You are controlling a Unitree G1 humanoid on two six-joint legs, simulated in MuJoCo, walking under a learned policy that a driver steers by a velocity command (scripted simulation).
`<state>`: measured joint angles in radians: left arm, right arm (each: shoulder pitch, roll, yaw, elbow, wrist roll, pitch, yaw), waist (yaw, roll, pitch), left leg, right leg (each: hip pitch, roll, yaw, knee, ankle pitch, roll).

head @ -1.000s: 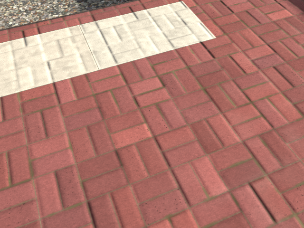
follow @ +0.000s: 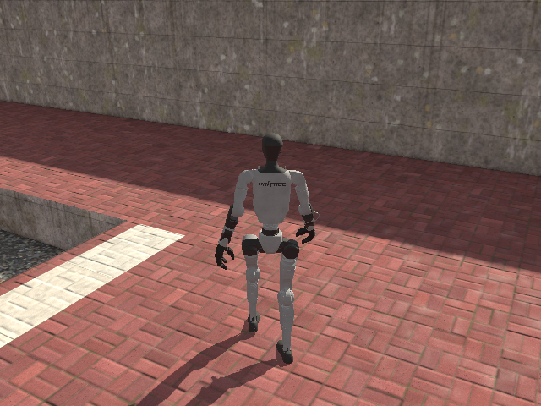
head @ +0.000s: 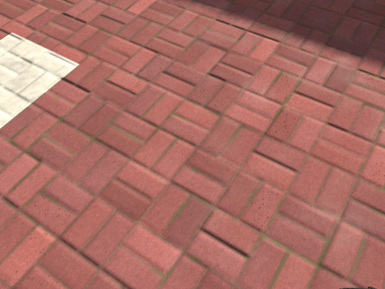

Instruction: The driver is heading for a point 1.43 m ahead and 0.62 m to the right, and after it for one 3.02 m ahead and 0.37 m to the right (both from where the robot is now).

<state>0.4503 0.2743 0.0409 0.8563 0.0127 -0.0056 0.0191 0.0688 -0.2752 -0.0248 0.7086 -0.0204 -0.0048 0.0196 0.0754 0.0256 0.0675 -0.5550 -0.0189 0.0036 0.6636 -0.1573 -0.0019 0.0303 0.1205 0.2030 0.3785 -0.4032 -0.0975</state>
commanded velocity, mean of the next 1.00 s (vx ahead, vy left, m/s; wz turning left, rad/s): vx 0.03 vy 0.00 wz -0.57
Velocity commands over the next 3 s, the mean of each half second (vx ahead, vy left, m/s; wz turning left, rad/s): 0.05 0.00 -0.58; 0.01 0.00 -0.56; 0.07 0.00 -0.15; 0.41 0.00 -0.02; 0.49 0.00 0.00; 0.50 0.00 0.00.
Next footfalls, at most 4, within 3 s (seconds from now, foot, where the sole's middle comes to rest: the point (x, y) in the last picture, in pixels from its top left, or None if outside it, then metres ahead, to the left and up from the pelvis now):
0.04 left None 0.18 0.09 -0.77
0.48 right None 0.08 -0.11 -0.77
1.02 left None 0.16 0.06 -0.77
1.36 right None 0.01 -0.09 -0.77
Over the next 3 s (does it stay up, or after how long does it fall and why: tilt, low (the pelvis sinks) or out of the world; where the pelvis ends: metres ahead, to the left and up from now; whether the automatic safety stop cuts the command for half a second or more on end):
stays up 0.72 -0.39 0.02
